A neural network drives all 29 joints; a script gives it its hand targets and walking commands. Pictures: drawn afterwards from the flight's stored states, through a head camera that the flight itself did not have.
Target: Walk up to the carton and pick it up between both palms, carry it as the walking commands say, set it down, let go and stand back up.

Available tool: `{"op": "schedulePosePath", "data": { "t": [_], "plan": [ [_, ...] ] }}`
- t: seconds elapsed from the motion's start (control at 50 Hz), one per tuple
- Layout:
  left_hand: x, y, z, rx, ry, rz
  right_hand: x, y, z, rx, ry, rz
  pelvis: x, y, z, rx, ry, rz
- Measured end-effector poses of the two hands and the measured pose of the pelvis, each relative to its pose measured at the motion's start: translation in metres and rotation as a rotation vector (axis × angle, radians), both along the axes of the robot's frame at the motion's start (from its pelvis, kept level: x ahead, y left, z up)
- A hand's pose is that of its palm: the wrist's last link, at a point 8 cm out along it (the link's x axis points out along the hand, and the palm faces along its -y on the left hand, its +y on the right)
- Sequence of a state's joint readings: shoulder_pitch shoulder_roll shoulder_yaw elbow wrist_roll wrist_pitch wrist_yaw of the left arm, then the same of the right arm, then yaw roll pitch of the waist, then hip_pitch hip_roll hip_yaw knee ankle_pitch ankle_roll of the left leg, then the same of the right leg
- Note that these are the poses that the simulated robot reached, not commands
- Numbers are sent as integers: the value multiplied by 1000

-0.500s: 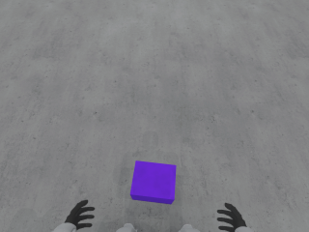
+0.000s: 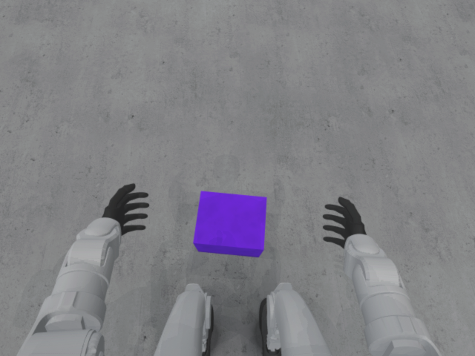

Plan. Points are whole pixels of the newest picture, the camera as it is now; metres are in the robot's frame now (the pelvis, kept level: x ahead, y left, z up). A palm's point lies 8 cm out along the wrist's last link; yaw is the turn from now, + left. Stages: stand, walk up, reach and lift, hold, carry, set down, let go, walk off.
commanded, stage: reach and lift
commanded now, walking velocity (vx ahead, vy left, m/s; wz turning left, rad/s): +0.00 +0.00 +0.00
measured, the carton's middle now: (231, 225) +0.47 +0.01 -0.59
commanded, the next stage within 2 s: none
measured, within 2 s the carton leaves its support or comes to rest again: neither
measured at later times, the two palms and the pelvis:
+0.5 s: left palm (135, 161) +0.49 +0.22 -0.12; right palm (335, 177) +0.45 -0.20 -0.12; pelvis +0.01 +0.01 -0.03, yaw -2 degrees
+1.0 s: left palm (148, 179) +0.49 +0.22 -0.23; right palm (320, 195) +0.45 -0.20 -0.23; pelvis +0.00 +0.01 -0.11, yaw -2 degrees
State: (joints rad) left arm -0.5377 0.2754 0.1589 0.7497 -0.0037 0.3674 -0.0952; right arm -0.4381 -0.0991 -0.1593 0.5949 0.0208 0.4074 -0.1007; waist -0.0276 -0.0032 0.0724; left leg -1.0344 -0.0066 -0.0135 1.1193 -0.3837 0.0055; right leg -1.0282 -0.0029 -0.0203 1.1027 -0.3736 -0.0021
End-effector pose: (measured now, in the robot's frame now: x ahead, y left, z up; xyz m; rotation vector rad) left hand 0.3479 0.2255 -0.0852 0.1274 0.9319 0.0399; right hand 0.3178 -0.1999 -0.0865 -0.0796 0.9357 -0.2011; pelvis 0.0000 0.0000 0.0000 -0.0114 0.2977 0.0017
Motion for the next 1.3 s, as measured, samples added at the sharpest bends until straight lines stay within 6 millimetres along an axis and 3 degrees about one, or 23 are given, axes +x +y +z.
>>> {"op": "schedulePosePath", "data": {
  "t": [0.3, 0.46, 0.56, 0.7, 0.8, 1.08, 1.3],
  "plan": [
    [96, -9, -22, -33, -175, -22, 83, 2, -24, 19, -186, -57, 1, 5, -21, -7, 253, -18],
    [135, -8, -35, -42, -251, -9, 127, 2, -34, 14, -266, -49, 11, 10, -25, -11, 387, -18],
    [151, -10, -41, -46, -288, -10, 142, 1, -39, 15, -295, -47, 17, 12, -25, -16, 445, -16],
    [151, -10, -53, -43, -281, -12, 138, -1, -52, 16, -286, -49, 24, 14, -25, -13, 498, -17],
    [146, -7, -74, -44, -257, -1, 135, -1, -74, 21, -264, -55, 22, 13, -40, -11, 532, -16],
    [146, -7, -175, -36, -270, 12, 136, -1, -174, 9, -269, -47, -3, 7, -133, -16, 562, -19],
    [146, -7, -236, -33, -263, 22, 140, 3, -235, 11, -257, -34, -19, 5, -190, -16, 534, -21]
  ]
}}
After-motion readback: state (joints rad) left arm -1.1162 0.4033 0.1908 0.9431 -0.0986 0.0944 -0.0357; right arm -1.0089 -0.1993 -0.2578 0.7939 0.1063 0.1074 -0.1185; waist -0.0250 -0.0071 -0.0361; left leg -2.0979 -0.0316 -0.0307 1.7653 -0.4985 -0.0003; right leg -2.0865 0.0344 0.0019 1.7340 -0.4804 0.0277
